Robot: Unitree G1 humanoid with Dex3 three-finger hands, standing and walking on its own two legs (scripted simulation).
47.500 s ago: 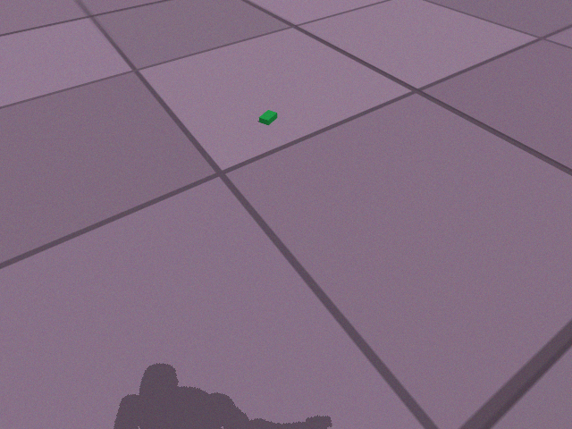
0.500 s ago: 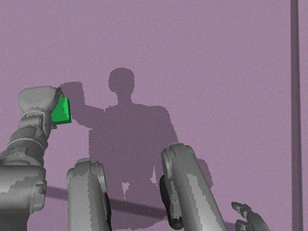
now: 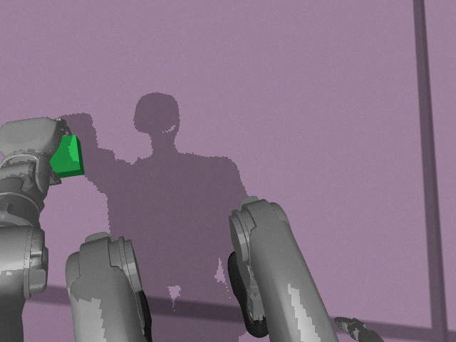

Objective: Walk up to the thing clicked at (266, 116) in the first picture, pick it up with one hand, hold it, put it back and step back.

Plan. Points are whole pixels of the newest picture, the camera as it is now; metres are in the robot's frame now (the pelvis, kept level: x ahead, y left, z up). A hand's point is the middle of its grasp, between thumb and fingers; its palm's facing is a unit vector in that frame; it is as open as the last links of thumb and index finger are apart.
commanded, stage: crouch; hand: left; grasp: from above
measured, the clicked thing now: (50, 159) +0.49 +0.24 -0.20
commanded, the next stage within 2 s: lower in 0.30 s
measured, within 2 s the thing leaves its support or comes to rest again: rests again in 1.72 s
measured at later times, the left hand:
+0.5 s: hand (49, 158) +0.49 +0.24 -0.20, palm faces -0.47 -0.04 -0.88, open 9.6 cm
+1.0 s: hand (62, 161) +0.50 +0.24 -0.25, palm faces -0.47 -0.05 -0.88, open 9.6 cm
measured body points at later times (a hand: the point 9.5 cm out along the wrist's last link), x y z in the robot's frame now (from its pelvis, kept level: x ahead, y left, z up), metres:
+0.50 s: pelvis +0.00 +0.00 -0.02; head +0.25 +0.06 +0.35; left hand +0.51 +0.24 -0.15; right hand +0.03 -0.27 -0.12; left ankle +0.08 +0.14 -0.32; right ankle +0.10 -0.13 -0.32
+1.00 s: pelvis +0.01 +0.00 -0.04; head +0.28 +0.07 +0.31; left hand +0.52 +0.24 -0.20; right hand +0.02 -0.26 -0.13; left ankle +0.08 +0.14 -0.32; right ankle +0.10 -0.13 -0.32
